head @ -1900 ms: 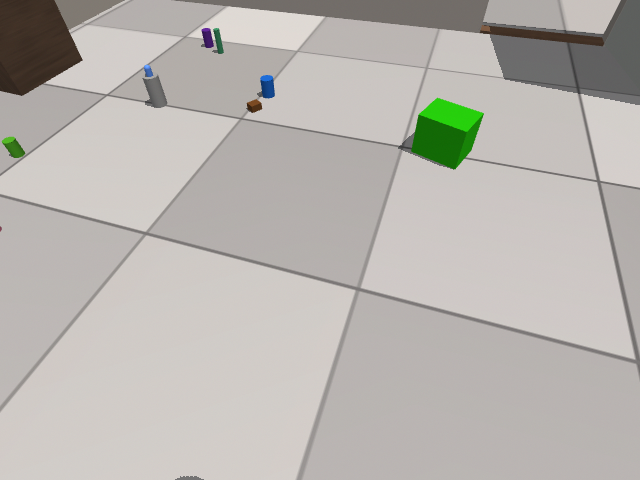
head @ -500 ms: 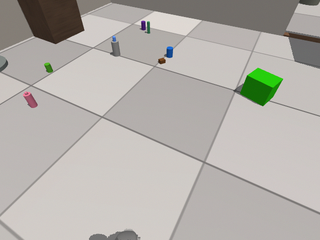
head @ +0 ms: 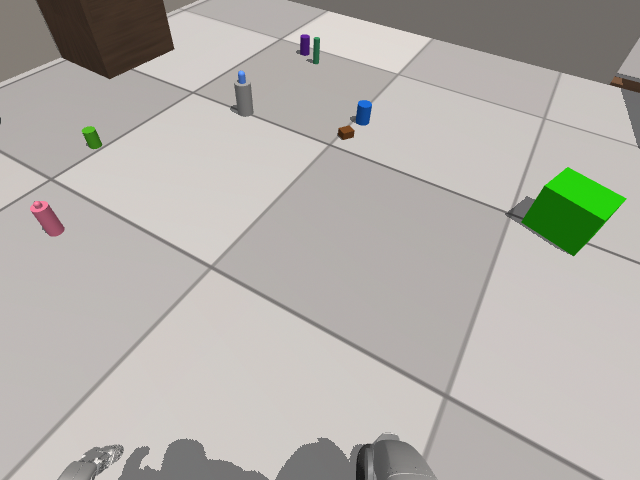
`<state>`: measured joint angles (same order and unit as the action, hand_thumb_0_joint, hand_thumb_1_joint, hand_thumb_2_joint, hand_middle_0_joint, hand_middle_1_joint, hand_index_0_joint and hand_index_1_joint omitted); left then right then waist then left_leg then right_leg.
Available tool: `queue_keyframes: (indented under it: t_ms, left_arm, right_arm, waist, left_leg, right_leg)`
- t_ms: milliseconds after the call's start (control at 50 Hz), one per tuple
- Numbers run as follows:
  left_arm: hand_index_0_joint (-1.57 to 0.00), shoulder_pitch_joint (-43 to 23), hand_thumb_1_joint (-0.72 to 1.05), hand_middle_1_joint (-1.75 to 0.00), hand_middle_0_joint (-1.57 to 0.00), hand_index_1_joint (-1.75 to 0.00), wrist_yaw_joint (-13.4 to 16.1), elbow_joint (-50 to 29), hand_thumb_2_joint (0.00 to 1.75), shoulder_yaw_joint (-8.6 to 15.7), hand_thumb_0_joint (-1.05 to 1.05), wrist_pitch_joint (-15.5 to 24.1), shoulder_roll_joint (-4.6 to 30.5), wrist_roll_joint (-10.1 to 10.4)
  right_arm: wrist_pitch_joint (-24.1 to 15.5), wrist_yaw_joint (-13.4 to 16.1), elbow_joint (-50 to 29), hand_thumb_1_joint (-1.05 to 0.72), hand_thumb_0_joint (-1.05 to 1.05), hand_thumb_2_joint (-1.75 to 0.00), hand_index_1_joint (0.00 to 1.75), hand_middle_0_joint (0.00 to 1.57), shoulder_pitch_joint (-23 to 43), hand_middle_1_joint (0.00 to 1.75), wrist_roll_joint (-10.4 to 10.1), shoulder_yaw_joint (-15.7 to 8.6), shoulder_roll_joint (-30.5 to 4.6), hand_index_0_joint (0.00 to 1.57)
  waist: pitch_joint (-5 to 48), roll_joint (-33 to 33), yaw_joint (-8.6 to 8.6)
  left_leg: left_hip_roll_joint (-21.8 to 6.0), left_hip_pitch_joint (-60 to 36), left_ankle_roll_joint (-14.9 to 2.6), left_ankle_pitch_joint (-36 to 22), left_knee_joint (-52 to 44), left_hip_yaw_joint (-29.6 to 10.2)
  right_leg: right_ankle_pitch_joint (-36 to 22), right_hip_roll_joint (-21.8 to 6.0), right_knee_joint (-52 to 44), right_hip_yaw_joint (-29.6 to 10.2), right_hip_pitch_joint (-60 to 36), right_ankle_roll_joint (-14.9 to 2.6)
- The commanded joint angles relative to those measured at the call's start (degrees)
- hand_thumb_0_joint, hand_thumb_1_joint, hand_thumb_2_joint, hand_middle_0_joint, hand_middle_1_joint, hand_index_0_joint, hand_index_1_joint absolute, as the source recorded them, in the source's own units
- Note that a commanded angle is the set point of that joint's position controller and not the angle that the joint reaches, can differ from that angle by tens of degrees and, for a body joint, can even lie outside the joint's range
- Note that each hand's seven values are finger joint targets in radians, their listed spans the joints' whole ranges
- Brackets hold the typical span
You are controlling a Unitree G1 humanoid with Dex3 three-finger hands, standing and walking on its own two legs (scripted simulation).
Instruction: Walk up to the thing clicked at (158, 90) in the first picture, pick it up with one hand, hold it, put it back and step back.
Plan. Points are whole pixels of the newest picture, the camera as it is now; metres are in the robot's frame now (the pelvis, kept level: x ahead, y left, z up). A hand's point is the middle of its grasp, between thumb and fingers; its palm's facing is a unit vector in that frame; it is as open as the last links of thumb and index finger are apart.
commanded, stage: walk up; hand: left
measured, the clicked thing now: (243, 92) +2.09 +0.32 -0.65
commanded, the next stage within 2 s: none
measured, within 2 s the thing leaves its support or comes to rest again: neither
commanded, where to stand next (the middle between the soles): +1.74 +0.09 m, yaw +6 degrees
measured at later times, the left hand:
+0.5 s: hand (146, 362) +0.33 +0.28 -0.15, palm faces +0.13 -0.92 -0.37, open 7.4 cm
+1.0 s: hand (185, 180) +0.75 +0.29 -0.13, palm faces -0.02 -0.93 -0.36, open 7.4 cm
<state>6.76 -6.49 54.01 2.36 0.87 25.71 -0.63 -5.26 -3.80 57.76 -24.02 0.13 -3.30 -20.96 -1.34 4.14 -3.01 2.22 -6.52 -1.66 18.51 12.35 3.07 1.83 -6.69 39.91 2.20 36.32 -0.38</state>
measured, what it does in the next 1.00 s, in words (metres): walks ahead: right foot, then left foot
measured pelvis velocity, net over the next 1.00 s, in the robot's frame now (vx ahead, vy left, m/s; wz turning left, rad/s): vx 0.65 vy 0.01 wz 0.08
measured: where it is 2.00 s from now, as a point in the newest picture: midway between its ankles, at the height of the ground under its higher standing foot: (302, 235)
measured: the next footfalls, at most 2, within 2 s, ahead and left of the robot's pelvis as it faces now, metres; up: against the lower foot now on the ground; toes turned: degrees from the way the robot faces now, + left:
right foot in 0.10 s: +0.29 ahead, -0.12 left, +0.00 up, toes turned -4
left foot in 0.56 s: +0.59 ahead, +0.13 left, +0.00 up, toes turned +11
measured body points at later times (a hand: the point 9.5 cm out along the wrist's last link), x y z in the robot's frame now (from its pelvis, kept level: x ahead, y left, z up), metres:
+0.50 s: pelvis +0.35 -0.01 -0.01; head +0.37 +0.00 +0.44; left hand +0.32 +0.32 -0.12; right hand +0.56 -0.30 -0.09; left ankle +0.52 +0.14 -0.71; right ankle +0.25 -0.12 -0.74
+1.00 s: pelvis +0.65 +0.01 +0.00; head +0.66 +0.01 +0.44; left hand +0.75 +0.34 -0.10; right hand +0.69 -0.32 -0.12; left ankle +0.55 +0.12 -0.74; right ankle +0.83 -0.12 -0.71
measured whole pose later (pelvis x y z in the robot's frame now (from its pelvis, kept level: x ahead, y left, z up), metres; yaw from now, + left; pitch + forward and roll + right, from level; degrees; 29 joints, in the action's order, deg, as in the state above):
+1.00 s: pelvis +0.65 +0.01 +0.00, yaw +4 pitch -2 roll +3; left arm 10.4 -5.8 50.6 3.2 2.2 25.0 -0.8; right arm -5.0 -2.8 52.3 -20.6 0.4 -3.7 -23.3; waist -3.3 2.5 -2.9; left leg -0.1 -1.3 0.4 20.3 21.4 7.0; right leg 3.2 -6.9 35.3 0.8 30.6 -1.1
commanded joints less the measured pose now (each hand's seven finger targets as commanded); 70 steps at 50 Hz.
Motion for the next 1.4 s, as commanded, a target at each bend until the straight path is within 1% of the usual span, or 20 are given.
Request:
queue_keyframes:
  t_ms: [0, 80, 120, 140, 260, 460, 540, 560, 580, 600, 700, 860, 980, 1020, 1040, 1080, 1100, 1200, 1320, 1380]
  left_arm:
    - [-0.2, -13.5, 0.9, -0.3, -0.2, -0.3, 0.5, -8.5, 0.9, 2.5, 0.0, 3.0, 7.7, 0.5]
    - [-0.2, 8.4, 0.9, -0.3, -0.2, -0.3, 2.3, -2.0, 0.9, 5.0, 0.0, 3.2, 10.0, 0.5]
    - [-0.2, 18.8, 0.9, -0.3, -0.2, -0.3, 3.5, -1.2, 0.9, 7.6, 0.0, 4.4, 17.1, -1.3]
    - [-0.2, 15.6, 0.9, -0.3, -0.2, -0.3, 3.9, -2.0, 0.9, 8.1, 0.0, 4.5, 19.1, -0.2]
    - [-0.2, 5.8, 0.9, -0.3, -0.2, -0.3, 4.4, -4.3, 0.9, 5.1, 0.0, 6.3, 10.5, 0.7]
    - [-0.2, 7.5, 0.9, -0.3, -0.2, -0.3, 3.2, -5.5, 0.9, 4.8, 0.0, 6.6, 13.5, 0.0]
    - [-0.2, 8.9, 0.9, -0.3, -0.2, -0.3, 4.5, -6.5, 0.9, 4.3, 0.0, 5.0, 12.9, 0.4]
    - [-0.2, 12.0, 0.9, -0.3, -0.2, -0.3, 5.0, -6.9, 0.9, 3.1, 0.0, 4.7, 10.1, 0.6]
    - [-0.2, 16.4, 0.9, -0.3, -0.2, -0.3, 4.8, -7.2, 0.9, 1.7, 0.0, 4.6, 5.1, 1.0]
    - [-0.2, 17.8, 0.9, -0.3, -0.2, -0.3, 5.6, -6.4, 0.9, 3.1, 0.0, 4.1, 11.8, 1.8]
    - [-0.2, 12.5, 0.9, -0.3, -0.2, -0.3, 4.5, -5.2, 0.9, 2.5, 0.0, 4.2, 9.7, 2.0]
    - [-0.2, 2.9, 0.9, -0.3, -0.2, -0.3, 1.0, -8.7, 0.9, 2.8, 0.0, 3.0, 7.6, -0.1]
    - [-0.2, 1.5, 0.9, -0.3, -0.2, -0.3, 1.1, -6.8, 0.9, 4.0, 0.0, 3.5, 7.9, 0.0]
    - [-0.2, 8.5, 0.9, -0.3, -0.2, -0.3, 1.9, -4.8, 0.9, 5.2, 0.0, 4.0, 10.4, 0.0]
    - [-0.2, 14.4, 0.9, -0.3, -0.2, -0.3, 2.6, -3.5, 0.9, 6.4, 0.0, 4.6, 13.1, -0.3]
    - [-0.2, 16.8, 0.9, -0.3, -0.2, -0.3, 3.6, -4.3, 0.9, 7.7, 0.0, 4.8, 19.5, 0.0]
    - [-0.2, 14.7, 0.9, -0.3, -0.2, -0.3, 3.9, -4.8, 0.9, 7.6, 0.0, 4.6, 18.9, 1.0]
    - [-0.2, 6.8, 0.9, -0.3, -0.2, -0.3, 4.6, -6.1, 0.9, 4.8, 0.0, 5.3, 11.6, 1.3]
    - [-0.2, 5.9, 0.9, -0.3, -0.2, -0.3, 4.2, -8.4, 0.9, 5.0, 0.0, 6.5, 12.6, 0.3]
    - [-0.2, 10.1, 0.9, -0.3, -0.2, -0.3, 4.1, -7.3, 0.9, 5.3, 0.0, 6.2, 12.6, 0.1]
  right_arm:
    - [-2.0, 1.9, -6.7, -0.9, 0.0, -0.9, 0.3, 0.2, 3.1, 0.3, 0.2, -5.1, -18.0, 0.2]
    - [-1.4, 2.4, -8.6, -0.9, 0.0, -0.9, 0.3, 0.2, 4.3, 0.3, 1.5, -4.8, -16.6, 0.2]
    - [-1.5, 2.1, -10.5, -0.9, 0.0, -0.9, 0.3, 0.2, -2.0, 0.3, -0.1, -2.3, -9.7, 0.2]
    - [-1.4, 3.3, -9.3, -0.9, 0.0, -0.9, 0.3, 0.2, -0.9, 0.3, -0.6, -3.4, -16.0, 0.2]
    - [-0.4, 1.2, -9.1, -0.9, 0.0, -0.9, 0.3, 0.2, 6.4, 0.3, 0.0, -2.8, -12.8, 0.2]
    - [0.6, -2.4, -13.8, -0.9, 0.0, -0.9, 0.3, 0.2, 22.4, 0.3, 0.7, -3.2, -11.2, 0.2]
    - [0.3, -1.0, -9.2, -0.9, 0.0, -0.9, 0.3, 0.2, 6.6, 0.3, 2.9, -5.3, -15.4, 0.2]
    - [0.1, 0.0, -7.5, -0.9, 0.0, -0.9, 0.3, 0.2, -1.7, 0.3, 4.0, -6.8, -18.5, 0.2]
    - [0.0, 1.0, -8.6, -0.9, 0.0, -0.9, 0.3, 0.2, -2.8, 0.3, 3.9, -8.2, -22.7, 0.2]
    - [-0.2, 1.3, -10.2, -0.9, 0.0, -0.9, 0.3, 0.2, -0.5, 0.3, 1.6, -8.2, -23.5, 0.2]
    - [-1.3, 2.5, -11.5, -0.9, 0.0, -0.9, 0.3, 0.2, 8.3, 0.3, -0.7, -4.6, -16.0, 0.2]
    - [-2.9, 1.6, -12.5, -0.9, 0.0, -0.9, 0.3, 0.2, 10.4, 0.3, -0.3, -4.6, -17.0, 0.2]
    - [-1.5, 2.1, -11.5, -0.9, 0.0, -0.9, 0.3, 0.2, 7.6, 0.3, 0.1, -5.2, -17.6, 0.2]
    - [-1.3, 2.4, -11.7, -0.9, 0.0, -0.9, 0.3, 0.2, 6.7, 0.3, 0.5, -4.4, -16.1, 0.2]
    - [-1.3, 2.2, -11.5, -0.9, 0.0, -0.9, 0.3, 0.2, 3.0, 0.3, 0.8, -3.3, -13.1, 0.2]
    - [-0.7, 2.4, -11.5, -0.9, 0.0, -0.9, 0.3, 0.2, 0.1, 0.3, -0.2, -2.6, -13.6, 0.2]
    - [-0.5, 3.0, -10.6, -0.9, 0.0, -0.9, 0.3, 0.2, 3.0, 0.3, 0.2, -3.1, -16.6, 0.2]
    - [0.7, 1.5, -7.9, -0.9, 0.0, -0.9, 0.3, 0.2, 3.1, 0.3, -0.5, -2.9, -14.2, 0.2]
    - [1.9, -0.4, -9.7, -0.9, 0.0, -0.9, 0.3, 0.2, 9.8, 0.3, 1.0, -3.7, -13.8, 0.2]
    - [1.5, -0.9, -11.4, -0.9, 0.0, -0.9, 0.3, 0.2, 15.3, 0.3, 1.3, -3.4, -12.7, 0.2]
  waist:
    - [-2.9, -9.7, -0.38]
    - [13.9, -5.2, 9.63]
    - [21.2, 10.6, 10.87]
    - [19.4, 9.0, 10.45]
    - [-0.2, 1.1, 3.79]
    - [-3.1, 0.2, 5.61]
    - [8.1, -8.4, -1.65]
    - [13.9, -13.8, -5.13]
    - [17.5, -28.4, -3.22]
    - [19.8, -20.8, -3.33]
    - [4.0, -6.8, 2.57]
    - [-6.5, -11.5, 2.33]
    - [0.6, -9.7, 2.55]
    - [5.1, -3.5, 6.83]
    - [10.0, 3.3, 8.92]
    - [9.4, 13.0, 9.21]
    - [7.8, 9.1, 9.5]
    - [-2.0, 4.5, 3.12]
    - [-5.6, 1.4, 3.19]
    - [-5.9, 0.3, 5.9]
  left_leg:
    - [-14.0, 6.1, -4.58, -27.5, -2.0, -6.2]
    - [-9.0, 9.0, -3.57, -36.3, 30.1, -0.8]
    - [0.0, 39.7, -1.41, 9.5, 56.3, -2.9]
    - [-0.9, 47.5, -2.02, 11.3, 62.1, -6.2]
    - [-6.7, 36.3, -1.63, -3.4, 50.9, -8.9]
    - [-6.9, 27.4, 0.26, -21.1, 20.3, 0.3]
    - [-2.9, 10.6, -4.25, -9.3, 16.3, 1.6]
    - [-6.8, -3.2, -6.89, -3.6, 16.4, -5.4]
    - [-21.2, -14.3, -8.92, -1.4, 15.0, -27.7]
    - [-26.8, -20.8, -16.42, -2.4, 9.4, -46.4]
    - [-18.2, 10.6, -7.56, -32.0, 5.6, -12.6]
    - [-14.7, 21.0, -9.31, -11.5, -3.1, -2.6]
    - [-16.1, 14.2, -7.49, -16.5, 6.3, -3.4]
    - [-13.0, 17.8, -5.47, -21.8, 22.5, -0.5]
    - [-8.9, 24.5, -3.69, -17.3, 36.9, 2.1]
    - [-0.7, 44.2, -0.32, 11.4, 55.4, -0.3]
    - [-4.2, 45.6, -0.31, 9.9, 59.6, -3.7]
    - [-7.5, 35.4, -0.82, -4.3, 50.1, -6.6]
    - [-9.8, 39.3, 2.88, -10.1, 36.3, -4.6]
    - [-9.5, 39.3, 2.54, -12.8, 27.4, -3.2]
  right_leg:
    - [-0.9, 2.3, -8.4, 3.2, -7.1, -1.88]
    - [4.2, 6.8, -11.6, 6.6, -38.7, -4.41]
    - [21.8, -17.0, -15.0, -29.6, -64.5, -10.53]
    - [20.4, -21.5, -20.1, -42.1, -63.8, -15.92]
    - [-7.2, -7.5, -24.7, -6.3, -28.8, -9.16]
    - [3.9, -5.5, -30.7, 2.3, -24.8, -8.29]
    - [-15.5, -4.4, -3.5, 5.5, -30.6, -6.98]
    - [-7.8, -1.6, 12.2, 5.4, -20.4, -4.78]
    - [29.3, 6.6, 25.2, 3.8, -4.9, -2.33]
    - [29.7, 9.5, 32.2, -3.5, 5.1, -2.84]
    - [16.3, 1.6, 26.1, -9.4, -6.2, -1.44]
    - [4.3, -1.6, 2.7, -1.8, -7.1, 0.88]
    - [1.4, 1.3, -5.5, 0.5, -18.2, -1.71]
    - [6.4, 2.8, -9.0, 0.8, -31.8, -3.39]
    - [14.0, 1.3, -11.3, -3.3, -42.6, -4.56]
    - [21.6, -18.0, -23.5, -38.4, -51.8, -11.91]
    - [19.8, -19.0, -24.1, -39.3, -48.4, -14.44]
    - [5.3, -6.7, -26.1, -11.3, -25.2, -6.98]
    - [21.9, -8.2, -33.2, -8.0, -21.7, -10.98]
    - [15.0, -6.0, -30.1, -4.9, -26.6, -8.16]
